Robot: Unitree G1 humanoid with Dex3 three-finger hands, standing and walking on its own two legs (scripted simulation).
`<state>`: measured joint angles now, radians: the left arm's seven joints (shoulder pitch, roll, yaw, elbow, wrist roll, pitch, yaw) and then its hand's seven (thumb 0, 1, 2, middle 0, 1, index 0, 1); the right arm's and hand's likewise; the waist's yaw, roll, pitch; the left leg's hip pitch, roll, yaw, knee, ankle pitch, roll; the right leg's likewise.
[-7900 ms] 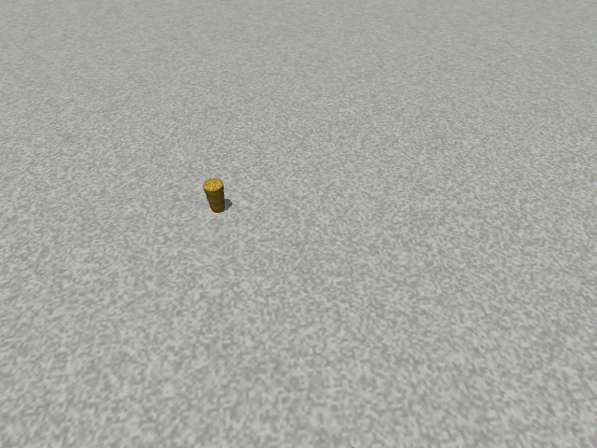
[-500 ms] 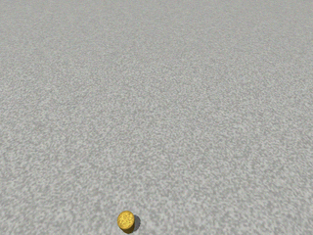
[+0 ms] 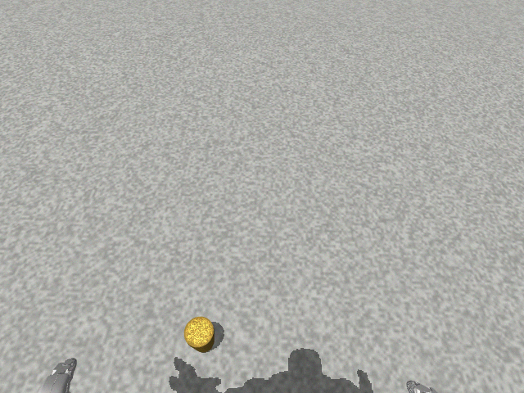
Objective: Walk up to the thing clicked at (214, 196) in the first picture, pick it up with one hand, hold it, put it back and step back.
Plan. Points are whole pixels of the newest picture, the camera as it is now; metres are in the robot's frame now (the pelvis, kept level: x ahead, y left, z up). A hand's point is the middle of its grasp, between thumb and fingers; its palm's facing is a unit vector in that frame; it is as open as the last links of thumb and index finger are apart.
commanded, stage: go down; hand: left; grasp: from the side
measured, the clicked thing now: (201, 337) +0.38 +0.18 -0.67
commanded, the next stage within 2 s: none
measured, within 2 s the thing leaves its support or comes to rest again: neither
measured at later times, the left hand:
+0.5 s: hand out of the picture +0.14 +0.29 -0.17, palm faces +0.10 -0.94 -0.31, open 17.4 cm
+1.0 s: hand (97, 369) +0.23 +0.32 -0.25, palm faces +0.12 -0.97 -0.23, open 17.4 cm
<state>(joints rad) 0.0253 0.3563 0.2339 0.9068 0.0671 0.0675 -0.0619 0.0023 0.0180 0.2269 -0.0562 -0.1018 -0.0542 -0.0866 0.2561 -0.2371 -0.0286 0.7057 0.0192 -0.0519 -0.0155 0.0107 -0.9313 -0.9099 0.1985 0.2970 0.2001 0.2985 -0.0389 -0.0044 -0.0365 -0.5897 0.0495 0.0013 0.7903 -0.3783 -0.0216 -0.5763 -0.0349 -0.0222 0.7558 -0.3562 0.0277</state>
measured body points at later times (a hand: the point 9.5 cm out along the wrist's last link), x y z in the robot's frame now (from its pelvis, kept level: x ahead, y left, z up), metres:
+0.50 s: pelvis +0.00 +0.01 -0.06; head +0.09 +0.03 +0.38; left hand +0.14 +0.34 -0.15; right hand +0.18 -0.24 -0.13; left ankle +0.01 +0.13 -0.71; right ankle +0.01 -0.14 -0.71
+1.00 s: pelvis -0.04 +0.00 -0.17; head +0.12 +0.03 +0.25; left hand +0.22 +0.37 -0.24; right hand +0.14 -0.26 -0.27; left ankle +0.00 +0.13 -0.71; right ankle +0.01 -0.14 -0.71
